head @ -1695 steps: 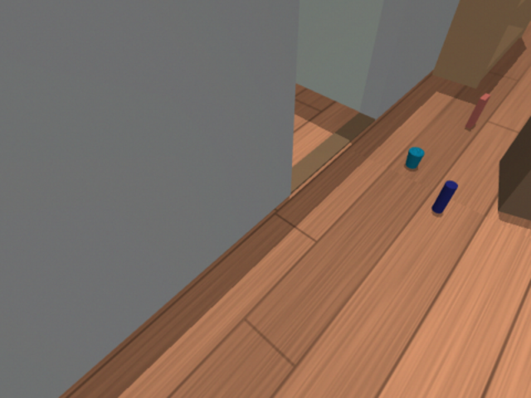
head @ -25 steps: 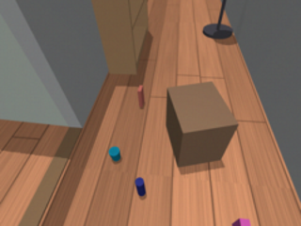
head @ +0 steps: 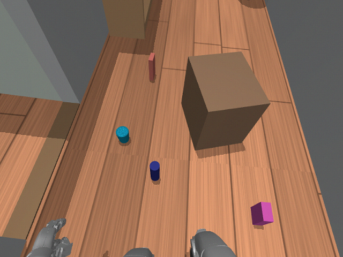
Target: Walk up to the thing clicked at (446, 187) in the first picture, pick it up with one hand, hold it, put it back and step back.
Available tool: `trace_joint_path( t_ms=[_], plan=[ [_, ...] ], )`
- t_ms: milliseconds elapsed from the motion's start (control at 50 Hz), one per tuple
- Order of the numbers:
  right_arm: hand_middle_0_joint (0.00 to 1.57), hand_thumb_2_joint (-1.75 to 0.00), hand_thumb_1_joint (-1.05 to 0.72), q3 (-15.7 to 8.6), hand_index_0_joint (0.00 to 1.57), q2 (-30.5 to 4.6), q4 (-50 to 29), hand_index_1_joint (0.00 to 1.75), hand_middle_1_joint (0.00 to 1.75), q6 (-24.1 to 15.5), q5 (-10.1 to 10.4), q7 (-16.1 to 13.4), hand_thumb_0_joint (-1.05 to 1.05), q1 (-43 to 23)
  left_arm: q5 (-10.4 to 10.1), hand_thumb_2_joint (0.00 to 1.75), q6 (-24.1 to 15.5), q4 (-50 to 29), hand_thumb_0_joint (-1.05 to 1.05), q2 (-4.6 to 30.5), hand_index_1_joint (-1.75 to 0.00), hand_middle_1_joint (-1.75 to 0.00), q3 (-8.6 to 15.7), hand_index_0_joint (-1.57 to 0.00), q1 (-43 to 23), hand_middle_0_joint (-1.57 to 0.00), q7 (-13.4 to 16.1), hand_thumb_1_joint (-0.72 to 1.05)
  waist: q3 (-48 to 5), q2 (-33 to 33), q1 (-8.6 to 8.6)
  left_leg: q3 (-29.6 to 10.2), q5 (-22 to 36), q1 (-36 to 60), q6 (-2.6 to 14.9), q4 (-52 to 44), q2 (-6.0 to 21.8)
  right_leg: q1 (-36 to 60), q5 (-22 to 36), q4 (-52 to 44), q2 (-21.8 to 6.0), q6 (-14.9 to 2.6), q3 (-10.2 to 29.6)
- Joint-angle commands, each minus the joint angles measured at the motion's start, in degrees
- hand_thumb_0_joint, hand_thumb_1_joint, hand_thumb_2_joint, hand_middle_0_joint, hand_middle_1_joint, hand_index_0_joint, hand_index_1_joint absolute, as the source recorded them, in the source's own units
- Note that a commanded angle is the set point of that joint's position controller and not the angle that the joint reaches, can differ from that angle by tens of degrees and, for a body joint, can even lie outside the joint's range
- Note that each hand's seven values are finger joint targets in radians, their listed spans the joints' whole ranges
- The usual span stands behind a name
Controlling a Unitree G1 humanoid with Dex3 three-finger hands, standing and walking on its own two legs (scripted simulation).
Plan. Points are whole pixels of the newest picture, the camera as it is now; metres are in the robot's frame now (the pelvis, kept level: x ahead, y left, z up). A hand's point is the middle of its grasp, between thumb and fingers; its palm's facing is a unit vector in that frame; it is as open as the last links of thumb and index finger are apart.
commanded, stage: step back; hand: left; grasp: from the side
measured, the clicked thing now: (154, 171) +0.53 +0.07 -0.67
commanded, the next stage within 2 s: none
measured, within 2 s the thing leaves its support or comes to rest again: neither
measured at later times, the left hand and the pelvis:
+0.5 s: hand out of the picture +0.02 +0.26 -0.13, palm faces -0.07 -0.91 -0.41, open 7.3 cm; pelvis -0.09 +0.00 +0.00, yaw -5 degrees
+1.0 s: hand out of the picture -0.13 +0.29 -0.15, palm faces -0.05 -0.93 -0.36, open 7.3 cm; pelvis -0.23 +0.03 +0.01, yaw -4 degrees
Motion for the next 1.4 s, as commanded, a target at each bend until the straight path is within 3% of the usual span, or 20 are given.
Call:
trace_joint_path(
  t_ms=[0, 60, 180, 320, 360, 400, 500, 620, 680, 700, 720, 740, 760, 840, 980, 1100, 1140, 1180, 1260, 1380],
  plan=[
    [0.2, -0.9, -0.9, -4.1, 0.2, -15.6, -6.8, 0.3, 0.3, -1.7, -0.6, -1.9, 0.0, -2.5, -0.3, 0.9, -0.4, -3.5, 0.0, 9.1, -0.3, -0.3, 1.9, -0.2, 3.1, -0.2, 1.1, 0.9, -14.0, 12.4, 0.16, -15.8, 45.4, 8.2, 5.05, -11.8, 16.8, -4.4, -3.2, 18.4, 4.4, -0.92, 6.3],
    [0.2, -0.9, -0.9, -3.4, 0.2, -12.8, -7.1, 0.3, 0.3, -2.0, 0.4, -2.7, 0.0, -1.0, 0.1, 0.9, -0.7, -4.2, 0.0, 8.2, -0.3, -0.3, 2.1, -0.2, 7.2, -0.2, 0.5, 0.9, -15.5, 11.1, 1.8, -11.2, 46.9, 15.6, 1.12, -9.1, 13.4, -6.5, 3.3, 16.7, 4.2, -0.31, 3.9],
    [0.2, -0.9, -0.9, -4.0, 0.2, -13.2, -7.6, 0.3, 0.3, -1.9, 0.7, -3.1, 0.0, 4.7, 0.7, 0.9, -1.7, -7.0, 0.0, 7.7, -0.3, -0.3, 2.5, -0.2, 5.3, -0.2, 0.1, 0.9, -15.7, 9.4, -2.25, -13.5, 46.4, 20.8, 5.4, -7.1, 16.7, -3.4, 0.1, -0.2, 1.3, 1.5, 0.7],
    [0.2, -0.9, -0.9, -4.0, 0.2, -14.5, -9.8, 0.3, 0.3, -1.2, 1.4, -2.1, 0.0, -2.3, 1.6, 0.9, -2.4, -4.5, 0.0, 7.5, -0.3, -0.3, 3.3, -0.2, 13.1, -0.2, -0.6, 0.9, -16.7, 6.9, 1.96, -12.5, 24.0, 4.2, 6.28, -6.0, 16.4, 14.0, 13.3, -19.4, -0.1, -2.22, -3.3],
    [0.2, -0.9, -0.9, -3.4, 0.2, -12.7, -10.4, 0.3, 0.3, -1.3, 1.9, -1.8, 0.0, -3.0, 1.9, 0.9, -2.8, -4.8, 0.0, 10.5, -0.3, -0.3, 4.3, -0.2, 13.7, -0.2, -0.8, 0.9, -17.1, -1.4, 2.27, -8.4, 12.5, -5.0, 2.05, 1.3, 10.0, 18.0, 25.8, -21.5, -7.8, -7.34, 8.2],
    [0.2, -0.9, -0.9, -3.1, 0.2, -10.8, -10.1, 0.3, 0.3, -0.4, 1.5, -2.1, 0.0, -4.6, 2.0, 0.9, -3.1, -8.4, 0.0, 15.5, -0.3, -0.3, 5.0, -0.2, 7.5, -0.2, -0.9, 0.9, -9.5, -13.7, 3.4, -3.8, -15.2, -7.0, -3.1, 25.2, -2.8, 4.1, 28.3, -32.1, -23.3, -19.12, 26.1],
    [0.2, -0.9, -0.9, -2.2, 0.2, -11.2, -7.2, 0.3, 0.3, -0.7, 2.0, -1.9, 0.0, 2.1, 1.5, 0.9, -3.1, -10.9, 0.0, 9.6, -0.3, -0.3, 4.2, -0.2, 4.4, -0.2, -0.1, 0.9, -9.8, -2.8, 0.91, -8.0, -8.9, -9.8, -4.17, 33.3, -5.4, 8.3, 37.7, -26.7, -12.8, -12.46, 8.9],
    [0.2, -0.9, -0.9, -1.6, 0.2, -10.4, -9.3, 0.3, 0.3, -1.5, 1.7, -2.3, 0.0, 2.4, 2.2, 0.9, -1.9, -12.2, 0.0, 9.6, -0.3, -0.3, 4.1, -0.2, 9.4, -0.2, -0.2, 0.9, -17.4, -7.1, 2.86, -2.7, -9.9, -9.9, -4.58, 5.7, 0.6, 26.0, 41.0, -21.6, -12.8, -10.94, 7.4],
    [0.2, -0.9, -0.9, -2.6, 0.2, -10.3, -7.2, 0.3, 0.3, -2.0, 0.7, -2.0, 0.0, 7.3, 1.2, 0.9, -0.7, -13.0, 0.0, 11.2, -0.3, -0.3, 3.8, -0.2, 7.4, -0.2, -0.8, 0.9, -18.2, -6.8, 0.13, 1.0, 7.0, 1.3, -3.4, -14.4, 0.8, 20.2, 35.7, -16.0, -10.4, -7.55, 5.3],
    [0.2, -0.9, -0.9, -3.1, 0.2, -11.2, -7.5, 0.3, 0.3, -2.2, 0.1, -2.0, 0.0, 6.7, 0.9, 0.9, -0.3, -13.4, 0.0, 10.0, -0.3, -0.3, 3.4, -0.2, 8.2, -0.2, -1.0, 0.9, -17.3, -3.6, 0.61, -3.1, 12.8, 5.4, -2.39, -16.0, 3.0, 13.6, 28.7, -14.3, -8.2, -4.84, 4.6],
    [0.2, -0.9, -0.9, -4.3, 0.2, -15.6, -8.3, 0.3, 0.3, -2.4, -1.0, -2.0, 0.0, 5.8, 0.7, 0.9, -0.2, -13.9, 0.0, 7.6, -0.3, -0.3, 2.9, -0.2, 8.8, -0.2, -1.2, 0.9, -17.2, 7.7, 0.81, -17.9, 16.0, 10.2, 0.89, -17.1, 14.0, 2.3, 15.5, -7.0, -2.3, -2.12, 1.0],
    [0.2, -0.9, -0.9, -4.9, 0.2, -19.9, -9.3, 0.3, 0.3, -2.3, -1.3, -1.6, 0.0, 1.9, 0.8, 0.9, -0.4, -13.4, 0.0, 7.3, -0.3, -0.3, 3.4, -0.2, 8.3, -0.2, -0.8, 0.9, -13.9, 14.7, 1.67, -26.9, 20.0, 8.5, 5.99, -18.1, 22.1, -6.5, -4.5, 2.7, 6.4, -0.58, -0.9],
    [0.2, -0.9, -0.9, -5.5, 0.2, -22.4, -10.3, 0.3, 0.3, -2.3, -0.4, -1.5, 0.0, 2.0, 1.9, 0.9, -0.5, -13.8, 0.0, 9.5, -0.3, -0.3, 4.4, -0.2, 4.9, -0.2, 0.1, 0.9, -11.9, 17.9, -2.54, -31.1, 19.8, -3.0, 13.88, -19.7, 29.3, -1.8, -10.1, 13.4, 4.4, 0.66, 3.8],
    [0.2, -0.9, -0.9, -3.2, 0.2, -14.2, -12.2, 0.3, 0.3, -3.0, -0.8, -2.2, 0.0, -6.4, 0.5, 0.9, -0.3, -10.0, 0.0, 9.2, -0.3, -0.3, 4.8, -0.2, 11.8, -0.2, -0.8, 0.9, -8.7, 10.4, 4.58, -11.5, 27.2, -1.3, 7.41, -15.2, 16.2, -4.3, 2.5, 25.9, 6.0, -0.26, 6.0],
    [0.2, -0.9, -0.9, -4.1, 0.2, -14.6, -11.7, 0.3, 0.3, -3.0, 0.5, -2.7, 0.0, 4.0, 1.4, 0.9, -1.1, -11.4, 0.0, 7.9, -0.3, -0.3, 4.3, -0.2, 10.4, -0.2, -1.1, 0.9, -14.6, 11.8, -1.13, -11.9, 34.9, 16.7, 10.82, -8.7, 17.5, -6.8, -0.9, 10.6, 3.2, 3.38, 2.4],
    [0.2, -0.9, -0.9, -4.5, 0.2, -16.8, -14.5, 0.3, 0.3, -1.2, 0.4, -2.1, 0.0, -1.6, 1.4, 0.9, -2.0, -6.8, 0.0, 7.5, -0.3, -0.3, 4.4, -0.2, 18.3, -0.2, -1.9, 0.9, -18.4, 14.5, 2.33, -8.5, 25.2, 3.6, 7.45, -2.6, 15.8, 14.0, 11.3, -23.0, -0.6, 0.4, -6.4],
    [0.2, -0.9, -0.9, -3.5, 0.2, -14.1, -14.9, 0.3, 0.3, -0.6, 1.3, -1.8, 0.0, -1.9, 2.5, 0.9, -2.5, -6.1, 0.0, 11.1, -0.3, -0.3, 5.3, -0.2, 19.6, -0.2, -1.9, 0.9, -17.0, 5.7, 2.79, -6.8, 10.2, -8.7, 1.77, 2.3, 10.0, 19.4, 15.6, -25.3, -3.8, -2.57, 2.1],
    [0.2, -0.9, -0.9, -3.5, 0.2, -12.1, -15.7, 0.3, 0.3, -0.4, 1.4, -3.2, 0.0, -3.4, 2.8, 0.9, -2.2, -10.3, 0.0, 21.3, -0.3, -0.3, 7.2, -0.2, 12.1, -0.2, -1.9, 0.9, -11.9, -15.7, 4.9, -5.4, -16.3, -13.6, -3.71, 26.8, -1.7, 2.1, 14.1, -32.9, -25.0, -16.67, 26.1],
    [0.2, -0.9, -0.9, -2.9, 0.2, -12.5, -10.5, 0.3, 0.3, -0.7, 2.3, -2.4, 0.0, 3.1, 2.3, 0.9, -2.5, -12.7, 0.0, 11.8, -0.3, -0.3, 4.9, -0.2, 2.9, -0.2, -1.0, 0.9, -8.4, -6.4, -0.65, -7.5, -6.2, -11.9, -3.35, 35.0, -4.3, 1.9, 28.1, -25.8, -12.9, -10.49, 4.9],
    [0.2, -0.9, -0.9, -1.6, 0.2, -10.2, -11.9, 0.3, 0.3, -2.4, 1.2, -2.7, 0.0, 2.5, 2.7, 0.9, -1.6, -12.7, 0.0, 10.0, -0.3, -0.3, 4.8, -0.2, 10.3, -0.2, -0.1, 0.9, -14.3, -8.2, 4.2, -1.5, -9.4, -14.0, -4.12, 8.0, 0.2, 23.8, 41.4, -17.7, -13.5, -10.69, 4.2]
  ],
)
